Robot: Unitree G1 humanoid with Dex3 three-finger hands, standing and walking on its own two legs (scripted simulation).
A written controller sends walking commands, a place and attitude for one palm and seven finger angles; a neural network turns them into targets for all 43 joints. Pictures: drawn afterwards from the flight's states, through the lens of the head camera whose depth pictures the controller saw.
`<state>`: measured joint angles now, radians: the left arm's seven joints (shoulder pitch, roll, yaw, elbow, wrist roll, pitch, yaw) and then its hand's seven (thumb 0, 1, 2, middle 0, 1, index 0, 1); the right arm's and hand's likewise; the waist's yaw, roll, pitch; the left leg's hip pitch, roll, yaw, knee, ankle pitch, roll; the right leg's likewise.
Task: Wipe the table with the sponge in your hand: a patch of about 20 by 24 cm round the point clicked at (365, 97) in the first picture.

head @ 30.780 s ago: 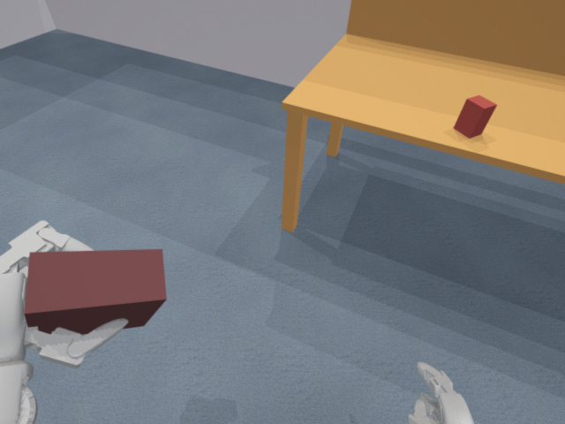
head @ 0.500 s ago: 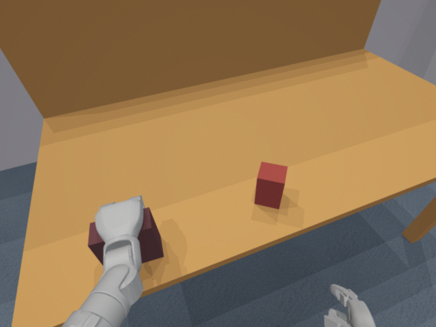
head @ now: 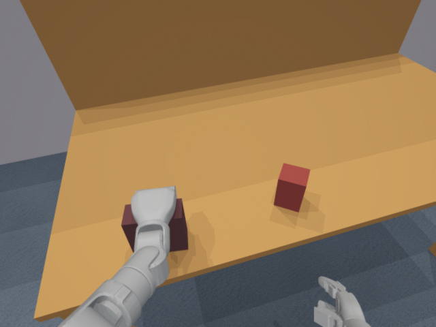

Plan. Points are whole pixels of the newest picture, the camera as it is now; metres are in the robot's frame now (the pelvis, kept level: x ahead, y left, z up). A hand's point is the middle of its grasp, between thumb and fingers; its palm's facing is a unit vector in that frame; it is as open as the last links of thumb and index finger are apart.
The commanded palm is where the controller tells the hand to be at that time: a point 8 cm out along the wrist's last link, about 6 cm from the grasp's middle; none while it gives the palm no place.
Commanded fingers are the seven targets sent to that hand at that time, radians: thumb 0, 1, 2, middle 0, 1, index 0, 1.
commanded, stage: slide across to the third lane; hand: left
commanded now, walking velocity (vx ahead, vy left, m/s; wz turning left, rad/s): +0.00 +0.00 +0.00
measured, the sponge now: (159, 232) +0.32 +0.19 -0.05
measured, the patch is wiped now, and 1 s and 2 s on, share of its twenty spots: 0.75 0.85 1.00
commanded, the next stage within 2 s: wipe forward along the third lane in 0.28 s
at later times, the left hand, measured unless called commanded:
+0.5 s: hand (185, 216) +0.34 +0.13 -0.01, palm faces -0.08 -0.01 -1.00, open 9.9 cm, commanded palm +0.32 +0.12 +0.03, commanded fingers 0.00 0.10 1.30 -1.20 -1.60 -1.20 -1.60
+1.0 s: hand (185, 200) +0.38 +0.14 -0.01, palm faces -0.09 +0.01 -1.00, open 9.9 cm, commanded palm +0.38 +0.15 +0.03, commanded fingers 0.00 0.10 1.30 -1.20 -1.60 -1.20 -1.60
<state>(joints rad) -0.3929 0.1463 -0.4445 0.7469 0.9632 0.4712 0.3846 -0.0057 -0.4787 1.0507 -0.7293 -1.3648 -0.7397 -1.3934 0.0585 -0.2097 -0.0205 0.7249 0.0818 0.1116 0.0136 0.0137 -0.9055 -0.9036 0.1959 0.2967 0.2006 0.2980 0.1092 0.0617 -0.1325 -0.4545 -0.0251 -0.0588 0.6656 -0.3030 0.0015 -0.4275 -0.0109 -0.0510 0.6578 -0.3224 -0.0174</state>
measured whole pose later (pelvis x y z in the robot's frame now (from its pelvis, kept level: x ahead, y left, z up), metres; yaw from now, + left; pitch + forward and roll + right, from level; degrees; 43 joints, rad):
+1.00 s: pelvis -0.03 -0.03 -0.01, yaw -3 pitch +12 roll +1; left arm -0.74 0.15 -0.18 1.18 0.98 0.43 0.47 0.00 -0.56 1.11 -0.80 -1.30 -0.81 -1.33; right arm 0.14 -0.22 -0.01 0.79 0.05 0.08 -0.04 0.01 -0.90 -0.90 0.20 0.30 0.20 0.30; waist -0.03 0.04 -0.16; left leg -0.64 0.02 -0.03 0.71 -0.28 -0.01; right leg -0.64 0.04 -0.03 0.72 -0.28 -0.05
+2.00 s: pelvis -0.02 +0.02 -0.03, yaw -5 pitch +21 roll -2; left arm -1.08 0.34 -0.07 1.44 1.03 0.42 0.44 0.01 -0.57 1.12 -0.80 -1.32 -0.81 -1.35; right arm 0.25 -0.25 0.01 0.78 0.03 0.01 0.01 0.01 -0.90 -0.90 0.20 0.30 0.20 0.30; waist -0.15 0.04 -0.18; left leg -0.89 0.02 -0.01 0.85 -0.33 0.02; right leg -0.85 0.03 0.00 0.78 -0.29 0.00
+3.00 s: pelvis +0.05 +0.02 +0.00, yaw -3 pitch +13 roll -2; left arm -0.59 0.11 -0.32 0.96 0.97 0.54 0.47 0.00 -0.45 1.06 -0.69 -1.40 -0.70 -1.43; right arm 0.08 -0.22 -0.03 0.74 0.05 0.19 0.06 0.01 -0.91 -0.90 0.20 0.30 0.20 0.30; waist 0.03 0.02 -0.19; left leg -0.52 0.00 -0.02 0.66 -0.36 0.03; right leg -0.48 0.01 -0.01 0.59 -0.32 0.00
